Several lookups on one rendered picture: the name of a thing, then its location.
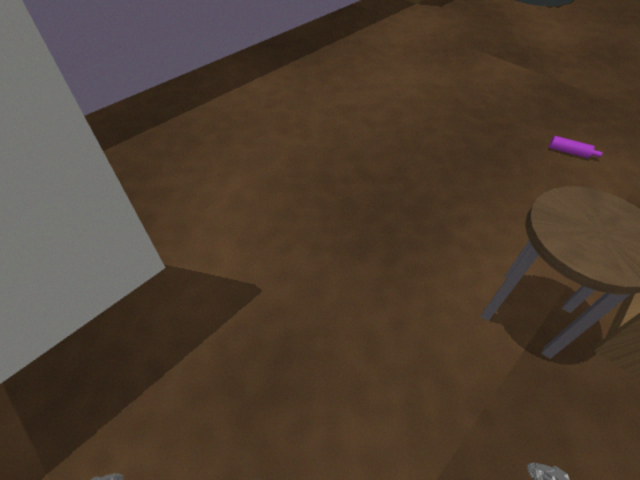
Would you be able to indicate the right robot hand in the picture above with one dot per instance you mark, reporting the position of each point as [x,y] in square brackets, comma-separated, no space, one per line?
[543,472]

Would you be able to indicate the stool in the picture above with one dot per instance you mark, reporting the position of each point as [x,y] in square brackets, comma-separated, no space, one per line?
[590,237]

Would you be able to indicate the bottle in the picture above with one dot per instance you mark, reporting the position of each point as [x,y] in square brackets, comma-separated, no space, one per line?
[573,147]

